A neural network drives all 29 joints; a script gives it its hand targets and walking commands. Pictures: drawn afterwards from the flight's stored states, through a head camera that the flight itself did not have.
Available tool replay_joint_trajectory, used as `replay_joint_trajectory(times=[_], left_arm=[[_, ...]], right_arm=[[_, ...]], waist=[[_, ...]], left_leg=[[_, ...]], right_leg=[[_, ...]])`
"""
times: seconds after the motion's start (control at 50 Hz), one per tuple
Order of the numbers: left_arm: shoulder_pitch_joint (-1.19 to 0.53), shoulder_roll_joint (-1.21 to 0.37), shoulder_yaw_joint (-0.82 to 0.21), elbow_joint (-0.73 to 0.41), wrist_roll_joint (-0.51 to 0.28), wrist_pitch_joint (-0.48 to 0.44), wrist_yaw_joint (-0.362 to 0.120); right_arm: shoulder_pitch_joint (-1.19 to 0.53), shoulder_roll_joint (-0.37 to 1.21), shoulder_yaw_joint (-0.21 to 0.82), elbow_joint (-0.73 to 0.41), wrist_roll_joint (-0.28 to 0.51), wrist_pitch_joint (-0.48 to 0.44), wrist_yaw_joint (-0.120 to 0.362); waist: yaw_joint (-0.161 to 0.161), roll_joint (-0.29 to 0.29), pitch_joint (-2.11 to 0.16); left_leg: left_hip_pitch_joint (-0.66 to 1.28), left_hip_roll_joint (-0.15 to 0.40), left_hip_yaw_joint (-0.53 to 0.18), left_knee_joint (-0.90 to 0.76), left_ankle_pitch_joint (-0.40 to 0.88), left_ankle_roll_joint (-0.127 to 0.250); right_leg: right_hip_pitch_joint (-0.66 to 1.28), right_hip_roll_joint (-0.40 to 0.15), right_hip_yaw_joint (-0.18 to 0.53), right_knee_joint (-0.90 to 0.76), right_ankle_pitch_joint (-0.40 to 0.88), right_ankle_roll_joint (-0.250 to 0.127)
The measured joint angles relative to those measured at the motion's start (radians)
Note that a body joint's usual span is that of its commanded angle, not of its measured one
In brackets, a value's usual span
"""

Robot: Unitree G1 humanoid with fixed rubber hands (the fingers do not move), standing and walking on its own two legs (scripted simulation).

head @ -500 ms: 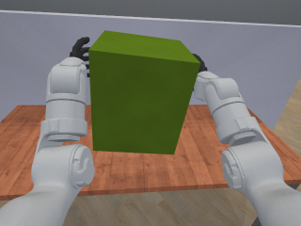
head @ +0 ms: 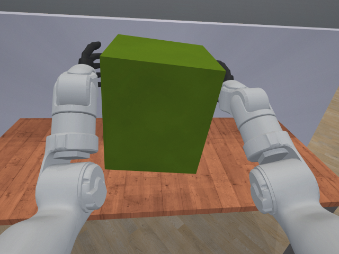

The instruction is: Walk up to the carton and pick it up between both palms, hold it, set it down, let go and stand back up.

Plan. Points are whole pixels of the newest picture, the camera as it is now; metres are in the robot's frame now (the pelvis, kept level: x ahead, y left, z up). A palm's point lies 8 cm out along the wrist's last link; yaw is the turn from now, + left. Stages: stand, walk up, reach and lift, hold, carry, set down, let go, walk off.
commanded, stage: hold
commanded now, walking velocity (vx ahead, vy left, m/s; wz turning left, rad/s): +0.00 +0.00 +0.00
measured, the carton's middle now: (156, 103) +0.38 +0.01 +0.26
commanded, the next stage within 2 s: none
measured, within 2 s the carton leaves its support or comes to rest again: neither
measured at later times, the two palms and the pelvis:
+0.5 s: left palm (87, 75) +0.37 +0.15 +0.33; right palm (225, 90) +0.36 -0.15 +0.30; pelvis +0.00 +0.00 +0.00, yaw +0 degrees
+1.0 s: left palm (87, 75) +0.37 +0.15 +0.33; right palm (225, 90) +0.36 -0.15 +0.30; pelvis +0.00 +0.00 +0.00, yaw +0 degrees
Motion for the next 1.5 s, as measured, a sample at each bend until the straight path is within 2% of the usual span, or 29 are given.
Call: replay_joint_trajectory(times=[1.5], left_arm=[[-0.001, 0.0, 0.0, 0.004, 0.0, -0.004, 0.0]], right_arm=[[0.0, 0.0, -0.001, 0.0, 0.0, 0.0, 0.0]], waist=[[0.0, 0.0, 0.001]], left_leg=[[0.0, 0.0, 0.0, 0.0, 0.001, 0.0]], right_leg=[[0.0, 0.0, 0.0, 0.0, 0.0, 0.0]])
